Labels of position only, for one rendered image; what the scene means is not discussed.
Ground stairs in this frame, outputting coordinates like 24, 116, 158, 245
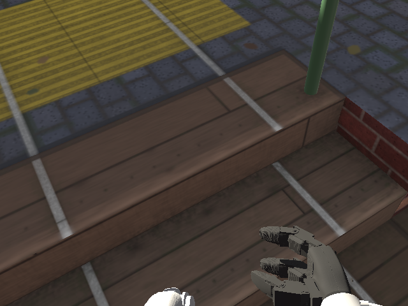
0, 97, 408, 306

